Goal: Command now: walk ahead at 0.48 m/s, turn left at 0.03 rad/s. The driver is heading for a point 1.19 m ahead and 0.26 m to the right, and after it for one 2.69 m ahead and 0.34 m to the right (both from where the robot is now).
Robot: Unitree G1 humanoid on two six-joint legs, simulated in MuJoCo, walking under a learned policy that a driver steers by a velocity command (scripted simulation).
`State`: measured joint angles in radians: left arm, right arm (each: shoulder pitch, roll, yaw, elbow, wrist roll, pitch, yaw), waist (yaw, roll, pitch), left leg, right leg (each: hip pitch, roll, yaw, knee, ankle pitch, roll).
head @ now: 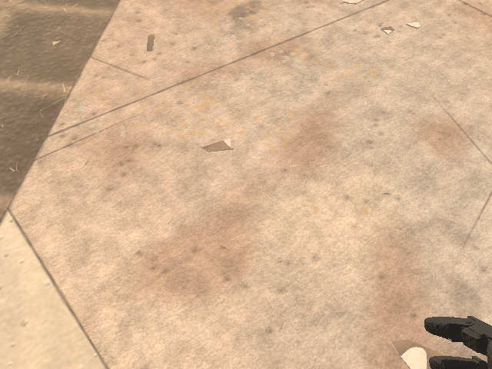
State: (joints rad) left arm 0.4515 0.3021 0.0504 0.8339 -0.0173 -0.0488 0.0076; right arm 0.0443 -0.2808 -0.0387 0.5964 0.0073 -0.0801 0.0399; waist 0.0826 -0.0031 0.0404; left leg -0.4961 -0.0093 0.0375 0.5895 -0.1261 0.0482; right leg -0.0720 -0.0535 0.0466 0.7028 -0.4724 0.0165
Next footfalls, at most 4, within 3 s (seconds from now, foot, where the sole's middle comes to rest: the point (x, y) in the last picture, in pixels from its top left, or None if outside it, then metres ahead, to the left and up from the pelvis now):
0.48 right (322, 368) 0.45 -0.13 -0.76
1.02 left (235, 261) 0.74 0.13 -0.76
1.56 right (326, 198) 0.99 -0.15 -0.76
2.04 left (308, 121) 1.34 -0.09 -0.76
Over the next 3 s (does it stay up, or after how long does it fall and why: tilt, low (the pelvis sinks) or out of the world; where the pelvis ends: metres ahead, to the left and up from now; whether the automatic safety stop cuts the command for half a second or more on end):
stays up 1.21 -0.11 0.02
